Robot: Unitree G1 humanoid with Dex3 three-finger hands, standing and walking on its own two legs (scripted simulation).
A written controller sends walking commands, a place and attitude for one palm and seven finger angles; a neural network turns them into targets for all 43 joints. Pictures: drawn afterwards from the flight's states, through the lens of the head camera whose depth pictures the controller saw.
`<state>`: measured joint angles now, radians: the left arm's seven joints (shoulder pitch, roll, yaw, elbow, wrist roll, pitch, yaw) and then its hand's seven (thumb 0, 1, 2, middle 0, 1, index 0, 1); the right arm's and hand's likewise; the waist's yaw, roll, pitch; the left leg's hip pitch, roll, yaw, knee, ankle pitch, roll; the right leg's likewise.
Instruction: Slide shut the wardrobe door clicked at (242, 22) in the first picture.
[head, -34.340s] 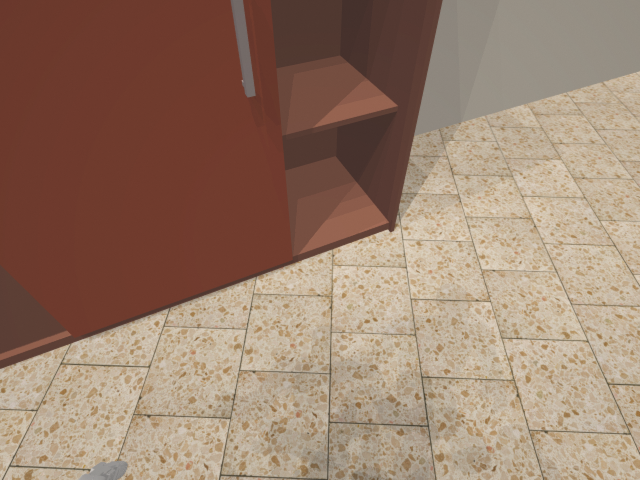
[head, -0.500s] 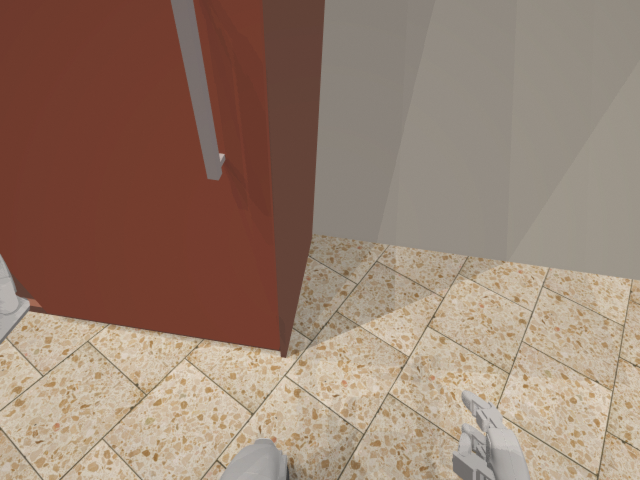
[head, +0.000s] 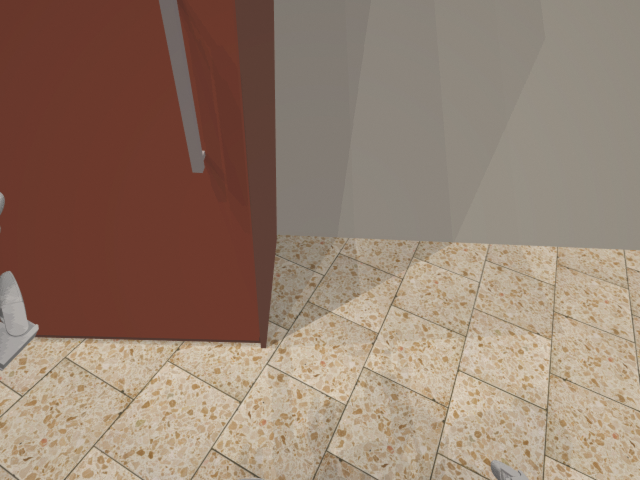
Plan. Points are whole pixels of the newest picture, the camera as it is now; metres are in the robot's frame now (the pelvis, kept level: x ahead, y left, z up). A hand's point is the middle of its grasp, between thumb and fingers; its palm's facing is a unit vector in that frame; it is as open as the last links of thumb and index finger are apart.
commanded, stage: stop stepping back and stand still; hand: left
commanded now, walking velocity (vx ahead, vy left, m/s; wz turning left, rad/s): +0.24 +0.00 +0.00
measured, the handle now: (187, 90) +0.68 +0.30 +0.17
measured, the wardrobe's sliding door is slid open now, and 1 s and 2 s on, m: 0.00 0.00 0.00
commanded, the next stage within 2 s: let the arm hang, fingers relaxed in 0.30 s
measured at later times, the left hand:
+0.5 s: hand (62, 379) +0.20 +0.30 +0.06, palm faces +0.35 -0.82 -0.45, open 7.4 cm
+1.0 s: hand out of the picture -0.04 +0.24 -0.16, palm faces +0.07 -0.97 -0.25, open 7.3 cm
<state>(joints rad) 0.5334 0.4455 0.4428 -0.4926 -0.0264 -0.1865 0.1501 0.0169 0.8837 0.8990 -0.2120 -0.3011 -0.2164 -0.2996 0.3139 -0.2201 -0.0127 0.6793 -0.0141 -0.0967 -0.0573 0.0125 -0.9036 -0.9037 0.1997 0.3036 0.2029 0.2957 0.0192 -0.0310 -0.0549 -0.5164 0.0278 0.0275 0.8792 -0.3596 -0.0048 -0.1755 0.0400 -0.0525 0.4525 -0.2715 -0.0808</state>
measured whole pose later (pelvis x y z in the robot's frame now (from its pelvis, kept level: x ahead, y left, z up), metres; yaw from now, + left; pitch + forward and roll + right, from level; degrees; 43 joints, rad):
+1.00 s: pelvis +0.01 +0.05 +0.01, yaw +4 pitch -1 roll -1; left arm 0.30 0.21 0.01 1.17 0.02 0.01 0.02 0.01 0.93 0.90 -0.20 -0.30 -0.20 -0.30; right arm 0.24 -0.19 -0.01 1.11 -0.02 0.02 -0.02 0.01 -0.91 -0.90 0.20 0.30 0.20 0.29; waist 0.00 0.02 0.06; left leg -0.21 0.04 0.13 0.42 -0.19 0.02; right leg -0.14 -0.04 -0.11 0.39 -0.23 0.01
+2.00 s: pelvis +0.03 +0.04 +0.01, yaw +4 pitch -1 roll +0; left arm 0.14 0.30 0.01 1.15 0.02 -0.02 0.01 0.01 0.90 0.90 -0.20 -0.30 -0.20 -0.30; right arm 0.11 -0.30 -0.01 1.13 -0.01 0.00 -0.01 0.01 -0.91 -0.90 0.20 0.30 0.20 0.30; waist -0.01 0.01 0.04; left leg -0.13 0.03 0.14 0.31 -0.17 0.01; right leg -0.07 -0.04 -0.11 0.30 -0.21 0.01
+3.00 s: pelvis +0.05 +0.02 +0.01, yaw +3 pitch -1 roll +0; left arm 0.11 0.31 0.00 1.14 0.02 -0.02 0.01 0.01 0.90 0.90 -0.20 -0.30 -0.21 -0.30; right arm 0.11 -0.32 -0.01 1.14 -0.01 0.00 -0.01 0.01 -0.91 -0.90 0.20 0.30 0.20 0.30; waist -0.02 0.02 0.04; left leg -0.08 0.06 0.14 0.28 -0.17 -0.03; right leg -0.03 0.00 -0.10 0.27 -0.22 -0.02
